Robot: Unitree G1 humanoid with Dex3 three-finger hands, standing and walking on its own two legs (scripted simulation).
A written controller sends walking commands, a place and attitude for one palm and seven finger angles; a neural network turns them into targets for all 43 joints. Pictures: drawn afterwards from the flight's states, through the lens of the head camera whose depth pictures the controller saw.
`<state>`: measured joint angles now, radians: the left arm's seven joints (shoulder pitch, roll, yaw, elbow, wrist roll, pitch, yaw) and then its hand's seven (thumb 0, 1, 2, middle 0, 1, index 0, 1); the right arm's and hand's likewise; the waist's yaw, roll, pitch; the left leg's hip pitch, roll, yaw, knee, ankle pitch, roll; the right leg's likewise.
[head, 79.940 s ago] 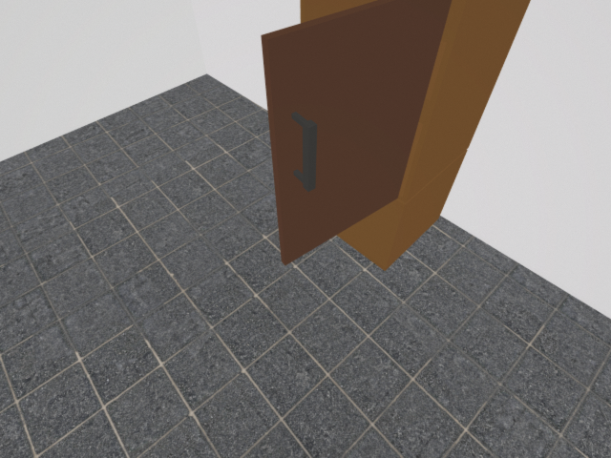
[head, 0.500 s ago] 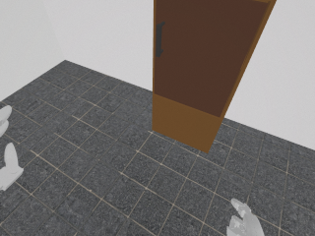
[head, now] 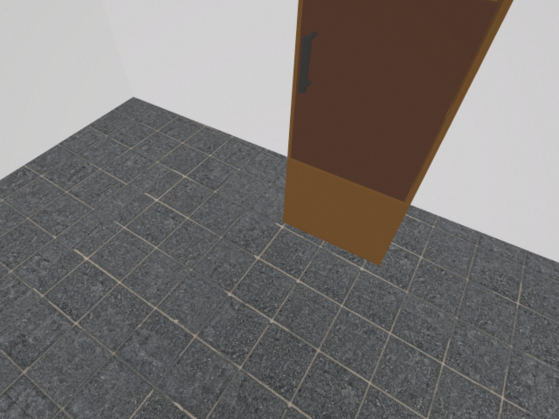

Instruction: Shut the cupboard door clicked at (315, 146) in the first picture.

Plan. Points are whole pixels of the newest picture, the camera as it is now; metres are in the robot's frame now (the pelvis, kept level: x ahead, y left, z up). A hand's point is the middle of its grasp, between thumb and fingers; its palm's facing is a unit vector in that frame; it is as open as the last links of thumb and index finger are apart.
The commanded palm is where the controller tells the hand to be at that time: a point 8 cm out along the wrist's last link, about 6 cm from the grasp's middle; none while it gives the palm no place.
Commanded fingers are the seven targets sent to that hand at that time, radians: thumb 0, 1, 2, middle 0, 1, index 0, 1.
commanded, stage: let the arm hang, fingers relaxed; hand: left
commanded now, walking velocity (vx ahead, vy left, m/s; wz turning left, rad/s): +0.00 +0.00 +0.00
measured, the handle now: (307, 63) +0.98 -0.02 +0.03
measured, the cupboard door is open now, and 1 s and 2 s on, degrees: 0 0 0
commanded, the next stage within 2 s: look to check the result in 0.58 s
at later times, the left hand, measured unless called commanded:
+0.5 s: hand out of the picture -0.02 +0.16 -0.18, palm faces +0.02 -0.99 -0.14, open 7.4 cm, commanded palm none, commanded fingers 0.00 0.90 0.90 -0.20 -0.30 -0.20 -0.30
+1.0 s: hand out of the picture +0.00 +0.19 -0.17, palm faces +0.00 -0.97 -0.23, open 7.4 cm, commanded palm none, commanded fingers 0.00 0.90 0.90 -0.20 -0.30 -0.20 -0.30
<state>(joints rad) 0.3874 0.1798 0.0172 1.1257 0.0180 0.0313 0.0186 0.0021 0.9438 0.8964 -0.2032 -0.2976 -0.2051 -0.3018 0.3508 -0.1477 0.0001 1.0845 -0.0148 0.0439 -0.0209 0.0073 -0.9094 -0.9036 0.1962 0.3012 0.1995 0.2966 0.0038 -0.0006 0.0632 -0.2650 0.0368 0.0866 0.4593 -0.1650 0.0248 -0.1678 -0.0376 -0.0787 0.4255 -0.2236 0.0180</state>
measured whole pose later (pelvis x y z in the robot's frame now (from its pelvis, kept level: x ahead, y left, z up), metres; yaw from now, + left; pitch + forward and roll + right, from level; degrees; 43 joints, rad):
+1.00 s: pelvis +0.01 +0.00 +0.00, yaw -1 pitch -2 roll +0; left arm 0.27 0.19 0.03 1.14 0.02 0.00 0.02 0.00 0.90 0.90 -0.20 -0.30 -0.20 -0.30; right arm 0.26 -0.18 -0.02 1.12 -0.01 0.01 -0.02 0.00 -0.91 -0.90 0.20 0.30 0.20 0.30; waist -0.01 0.01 0.06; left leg -0.22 0.03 0.11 0.41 -0.15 0.02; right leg -0.15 -0.04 -0.06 0.41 -0.22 0.02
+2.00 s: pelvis +0.05 -0.01 +0.01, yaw +0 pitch -1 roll +0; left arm 0.17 0.28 0.02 1.14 0.02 -0.01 0.01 0.01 0.90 0.90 -0.20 -0.30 -0.20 -0.30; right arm 0.14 -0.28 0.00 1.12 -0.01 0.00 -0.01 0.00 -0.91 -0.90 0.20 0.30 0.20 0.30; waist 0.00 0.01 0.05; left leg -0.13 0.03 0.09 0.33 -0.17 0.00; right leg -0.04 -0.04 -0.08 0.30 -0.23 0.01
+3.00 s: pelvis +0.05 -0.03 +0.01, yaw +0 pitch -2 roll +0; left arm 0.18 0.26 0.02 1.14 0.02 -0.01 0.01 0.01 0.90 0.90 -0.20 -0.30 -0.21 -0.30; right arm 0.17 -0.27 0.00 1.13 -0.01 0.01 -0.02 0.00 -0.91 -0.90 0.20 0.30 0.20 0.30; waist 0.00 0.01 0.05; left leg -0.11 0.05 0.08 0.32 -0.17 -0.02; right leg -0.01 -0.01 -0.08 0.28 -0.23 -0.01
